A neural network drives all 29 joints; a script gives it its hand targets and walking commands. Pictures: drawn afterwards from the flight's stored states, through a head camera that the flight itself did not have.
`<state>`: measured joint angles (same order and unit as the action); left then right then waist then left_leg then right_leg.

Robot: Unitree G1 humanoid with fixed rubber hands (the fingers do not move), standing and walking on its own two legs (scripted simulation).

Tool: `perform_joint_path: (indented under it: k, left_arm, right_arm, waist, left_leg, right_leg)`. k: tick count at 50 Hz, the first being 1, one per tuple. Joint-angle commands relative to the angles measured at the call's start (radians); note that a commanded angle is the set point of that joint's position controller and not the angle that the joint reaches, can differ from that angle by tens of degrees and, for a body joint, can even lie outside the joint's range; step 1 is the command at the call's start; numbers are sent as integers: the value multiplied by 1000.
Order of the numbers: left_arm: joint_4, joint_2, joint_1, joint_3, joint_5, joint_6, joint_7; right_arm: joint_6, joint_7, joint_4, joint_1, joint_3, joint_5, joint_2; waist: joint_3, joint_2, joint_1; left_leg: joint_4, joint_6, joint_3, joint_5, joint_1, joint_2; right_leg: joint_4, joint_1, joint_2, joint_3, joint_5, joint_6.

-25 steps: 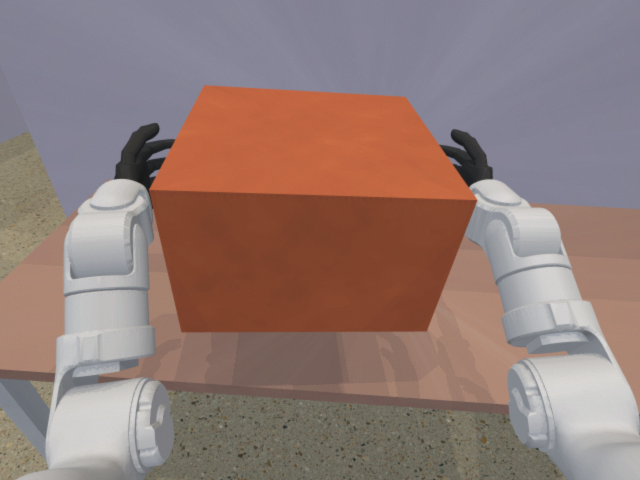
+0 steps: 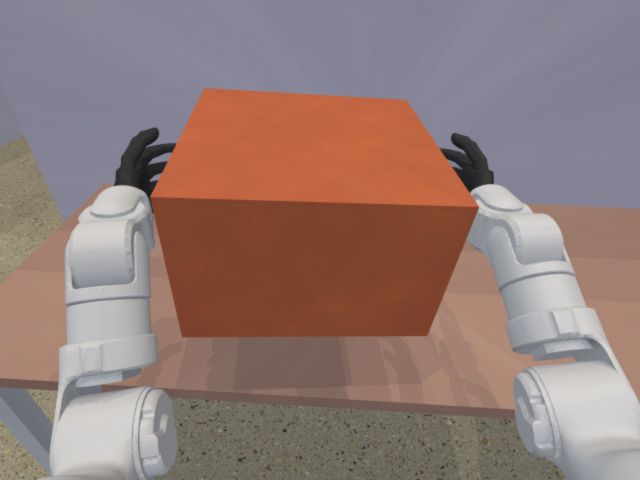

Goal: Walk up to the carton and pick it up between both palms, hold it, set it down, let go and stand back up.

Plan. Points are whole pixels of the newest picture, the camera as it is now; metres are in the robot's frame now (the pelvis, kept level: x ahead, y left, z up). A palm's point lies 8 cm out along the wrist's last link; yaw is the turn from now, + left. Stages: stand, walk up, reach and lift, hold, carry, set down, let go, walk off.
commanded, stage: hold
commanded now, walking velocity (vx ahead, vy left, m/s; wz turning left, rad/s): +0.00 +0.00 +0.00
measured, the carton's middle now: (308, 203) +0.42 +0.00 +0.20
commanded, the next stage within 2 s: none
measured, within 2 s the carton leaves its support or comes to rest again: neither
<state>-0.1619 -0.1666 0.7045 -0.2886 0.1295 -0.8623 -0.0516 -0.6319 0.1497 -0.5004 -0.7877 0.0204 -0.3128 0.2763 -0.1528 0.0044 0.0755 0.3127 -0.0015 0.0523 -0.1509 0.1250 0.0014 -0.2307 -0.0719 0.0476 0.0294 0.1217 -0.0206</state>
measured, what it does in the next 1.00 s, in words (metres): stands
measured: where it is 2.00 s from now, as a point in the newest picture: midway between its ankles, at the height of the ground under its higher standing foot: outside the picture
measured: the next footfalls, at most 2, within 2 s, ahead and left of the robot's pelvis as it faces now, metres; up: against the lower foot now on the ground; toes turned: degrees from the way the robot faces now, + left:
none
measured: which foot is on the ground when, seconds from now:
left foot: down 0.00-1.00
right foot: down 0.00-1.00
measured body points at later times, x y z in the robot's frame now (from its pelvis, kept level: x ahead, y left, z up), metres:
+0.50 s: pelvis -0.01 +0.00 +0.00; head -0.08 +0.02 +0.44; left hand +0.37 +0.19 +0.26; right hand +0.37 -0.20 +0.25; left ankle +0.01 +0.12 -0.75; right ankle +0.00 -0.11 -0.75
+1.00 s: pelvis -0.01 +0.00 +0.00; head -0.08 +0.02 +0.44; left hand +0.37 +0.19 +0.26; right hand +0.37 -0.20 +0.25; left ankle +0.01 +0.12 -0.75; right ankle +0.00 -0.11 -0.75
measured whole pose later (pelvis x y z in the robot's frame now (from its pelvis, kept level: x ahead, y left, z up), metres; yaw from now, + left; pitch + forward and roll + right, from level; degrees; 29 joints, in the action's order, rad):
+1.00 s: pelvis -0.01 +0.00 +0.00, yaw +0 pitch -2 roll -1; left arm -0.18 -0.17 0.71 -0.28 0.13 -0.85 -0.04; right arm -0.62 0.14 -0.53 -0.81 0.04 -0.30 0.27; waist -0.17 0.01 0.07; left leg 0.31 0.00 0.05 -0.14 0.14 0.00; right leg -0.24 -0.09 0.04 0.03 0.12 -0.02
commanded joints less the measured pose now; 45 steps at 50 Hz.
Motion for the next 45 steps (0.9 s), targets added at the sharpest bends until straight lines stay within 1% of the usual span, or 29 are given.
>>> perform_joint_path:
  k: [1,3,4,5,6,9,10,11,12,17,18,21,22,23,24,25,28,30,34,35,36,37,38,39,40,42,43,44,45]
  left_arm:
    - [209,479,699,381,-181,78,-152]
    - [206,478,722,387,-178,80,-155]
    - [180,475,701,370,-173,74,-161]
    - [206,464,721,374,-182,82,-163]
    - [173,461,717,361,-175,80,-166]
    - [205,493,740,410,-190,76,-158]
    - [210,484,770,403,-197,83,-159]
    - [208,488,748,392,-193,86,-155]
    - [211,487,744,407,-197,87,-152]
    - [176,509,739,407,-193,79,-152]
    - [197,512,764,421,-202,85,-149]
    - [165,496,745,388,-189,81,-151]
    - [183,494,737,394,-188,84,-152]
    - [183,488,750,392,-181,85,-153]
    - [192,495,762,381,-184,85,-153]
    - [185,492,755,389,-184,83,-148]
    - [137,483,742,366,-173,79,-146]
    - [146,500,753,377,-175,80,-148]
    - [218,499,761,404,-210,89,-140]
    - [210,490,770,404,-213,92,-139]
    - [141,480,740,368,-189,83,-141]
    - [126,492,739,377,-187,83,-145]
    - [71,483,716,347,-161,76,-152]
    - [86,508,737,371,-162,77,-157]
    - [134,514,755,373,-164,83,-158]
    - [185,515,783,405,-194,93,-149]
    - [178,505,758,404,-205,91,-147]
    - [224,512,790,421,-217,102,-139]
    - [197,506,785,418,-216,102,-135]
  right_arm:
    - [79,-161,420,-854,-277,-179,-531]
    - [68,-164,360,-818,-247,-156,-525]
    - [72,-164,388,-844,-259,-153,-535]
    - [65,-162,362,-818,-254,-152,-540]
    - [66,-160,370,-843,-263,-149,-548]
    - [68,-166,349,-836,-241,-155,-534]
    - [71,-164,373,-859,-252,-150,-558]
    - [76,-165,391,-873,-273,-161,-560]
    - [77,-161,404,-866,-268,-163,-558]
    - [72,-179,324,-839,-230,-144,-521]
    - [76,-181,325,-836,-223,-138,-516]
    - [82,-178,354,-875,-245,-147,-530]
    - [74,-174,336,-839,-247,-151,-534]
    - [67,-172,311,-828,-250,-154,-539]
    - [76,-175,352,-874,-259,-159,-546]
    - [79,-181,351,-878,-255,-163,-534]
    - [77,-187,309,-876,-248,-152,-537]
    - [80,-189,303,-872,-236,-142,-535]
    - [86,-176,394,-879,-270,-172,-548]
    - [79,-174,363,-863,-254,-168,-542]
    - [77,-177,333,-880,-244,-151,-526]
    - [80,-180,314,-871,-224,-131,-524]
    - [75,-182,267,-854,-216,-115,-516]
    - [78,-184,247,-845,-202,-113,-513]
    - [81,-185,258,-848,-227,-123,-535]
    - [89,-188,307,-870,-239,-143,-537]
    - [100,-183,389,-913,-263,-155,-551]
    - [97,-182,378,-893,-254,-165,-551]
    - [99,-181,389,-909,-258,-160,-550]
  waist:
    - [-377,-17,-8]
    - [-315,-30,12]
    - [-327,10,-6]
    - [-335,14,9]
    - [-335,19,-9]
    - [-328,-51,11]
    - [-346,-26,10]
    - [-378,-14,-13]
    - [-393,-13,-1]
    - [-327,-58,6]
    - [-343,-69,21]
    - [-368,-15,-2]
    - [-363,-26,10]
    - [-346,-38,9]
    - [-366,-35,-15]
    - [-367,-50,-17]
    - [-332,-11,-20]
    - [-320,-30,-14]
    - [-420,-12,-3]
    - [-393,-19,7]
    - [-347,-4,-15]
    - [-323,6,2]
    - [-261,6,-9]
    - [-258,-30,8]
    - [-294,-36,-7]
    - [-367,-58,-1]
    - [-419,-25,-10]
    - [-448,-49,2]
    - [-428,-34,-5]
  left_leg:
    - [1,-14,-24,259,-94,31]
    - [-15,-20,-24,209,-84,26]
    - [-14,-6,-24,197,-82,27]
    - [-21,-6,-26,187,-82,26]
    - [-24,1,-30,174,-69,29]
    - [-15,-25,-21,206,-76,24]
    - [-13,-15,-28,189,-63,29]
    - [-8,-9,-25,219,-71,27]
    - [-4,-10,-23,224,-81,27]
    - [-30,-21,-23,169,-71,13]
    - [-23,-30,-20,190,-78,11]
    - [-13,-12,-25,202,-86,17]
    - [-13,-14,-23,221,-84,19]
    - [-19,-18,-23,211,-77,22]
    - [-18,-13,-28,217,-69,20]
    - [-14,-17,-26,224,-71,19]
    - [-24,-2,-25,180,-69,15]
    - [-27,-8,-29,185,-66,12]
    - [8,-13,-24,273,-114,24]
    - [-2,-16,-22,244,-100,22]
    - [-17,-4,-29,187,-75,20]
    - [-36,0,-28,135,-67,16]
    - [-53,8,-31,92,-43,16]
    - [-57,-4,-30,94,-47,9]
    - [-45,-7,-30,145,-61,11]
    - [-16,-22,-25,210,-86,15]
    - [3,-9,-29,239,-92,24]
    - [4,-19,-20,250,-106,20]
    - [2,-12,-19,229,-97,22]
  right_leg:
    - [-21,150,4,5,-315,41]
    - [-12,120,-1,4,-256,33]
    - [-10,129,-4,4,-266,38]
    - [-16,139,0,3,-264,41]
    - [-12,147,-6,6,-256,43]
    - [-12,114,1,2,-220,25]
    - [-11,119,-6,6,-228,36]
    - [-24,143,-2,2,-272,38]
    - [-31,147,4,1,-298,41]
    - [-4,82,2,3,-137,12]
    - [-11,89,5,-1,-159,10]
    - [-13,114,3,-1,-209,26]
    - [-20,127,2,2,-243,27]
    - [-19,128,-1,4,-227,27]
    - [-20,131,1,3,-215,26]
    - [-21,126,6,2,-198,18]
    - [-7,96,6,0,-155,20]
    - [-5,88,9,0,-152,13]
    - [-22,131,12,1,-272,29]
    - [-18,115,10,0,-249,28]
    - [-4,100,3,3,-190,27]
    - [4,85,2,3,-148,24]
    - [15,74,-6,6,-104,17]
    - [10,66,-4,7,-92,7]
    - [5,84,-3,6,-117,10]
    - [-14,101,3,7,-173,15]
    - [-16,130,3,8,-235,27]
    - [-29,126,8,1,-247,28]
    - [-21,108,7,-2,-229,29]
